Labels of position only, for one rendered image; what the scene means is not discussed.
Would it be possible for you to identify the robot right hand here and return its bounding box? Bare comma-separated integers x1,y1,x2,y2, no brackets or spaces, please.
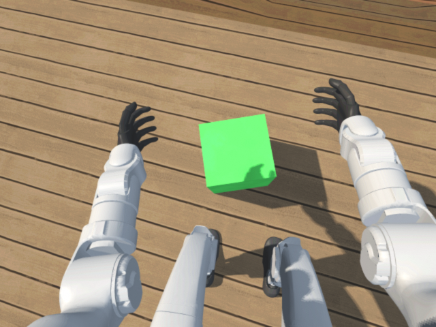
312,78,361,133

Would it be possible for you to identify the left robot upper arm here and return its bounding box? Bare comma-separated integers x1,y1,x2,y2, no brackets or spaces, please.
27,253,142,327

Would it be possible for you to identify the carton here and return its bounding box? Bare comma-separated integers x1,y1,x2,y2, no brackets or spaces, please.
199,114,277,193

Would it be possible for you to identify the robot left hand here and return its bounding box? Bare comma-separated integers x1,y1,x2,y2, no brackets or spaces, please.
117,102,158,152

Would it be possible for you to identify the robot right forearm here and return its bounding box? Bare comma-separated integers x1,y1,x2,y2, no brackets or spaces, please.
339,115,436,227

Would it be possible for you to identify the robot thigh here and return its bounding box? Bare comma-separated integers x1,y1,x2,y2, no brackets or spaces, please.
271,243,332,327
150,232,218,327

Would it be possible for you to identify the robot left thigh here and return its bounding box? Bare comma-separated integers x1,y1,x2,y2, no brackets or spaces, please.
150,232,218,327

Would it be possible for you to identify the right robot upper arm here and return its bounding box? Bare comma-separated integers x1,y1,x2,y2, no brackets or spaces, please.
360,223,436,327

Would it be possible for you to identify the robot left forearm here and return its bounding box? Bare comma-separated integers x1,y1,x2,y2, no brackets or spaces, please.
59,144,146,309

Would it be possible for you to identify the robot right thigh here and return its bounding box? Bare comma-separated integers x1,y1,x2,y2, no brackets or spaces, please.
271,243,332,327

